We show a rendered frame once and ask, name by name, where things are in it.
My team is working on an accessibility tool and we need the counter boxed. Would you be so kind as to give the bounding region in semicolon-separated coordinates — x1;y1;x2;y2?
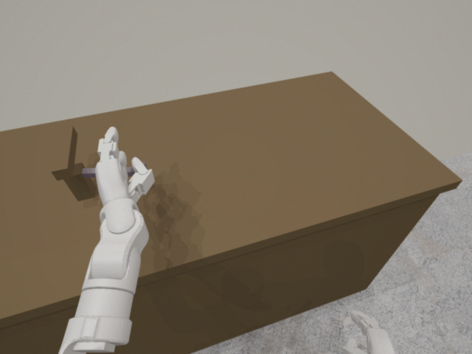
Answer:
0;72;462;354

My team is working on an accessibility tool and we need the robot left hand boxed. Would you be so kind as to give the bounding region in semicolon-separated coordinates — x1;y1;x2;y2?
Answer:
95;127;155;206

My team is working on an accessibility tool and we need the tap lever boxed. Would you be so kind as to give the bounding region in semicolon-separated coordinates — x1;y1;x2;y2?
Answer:
82;162;148;178

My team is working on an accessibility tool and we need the left robot forearm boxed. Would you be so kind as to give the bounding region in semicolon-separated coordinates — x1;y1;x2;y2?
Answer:
58;198;149;354

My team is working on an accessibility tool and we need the robot right hand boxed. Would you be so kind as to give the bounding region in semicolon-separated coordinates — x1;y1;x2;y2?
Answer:
342;310;396;354

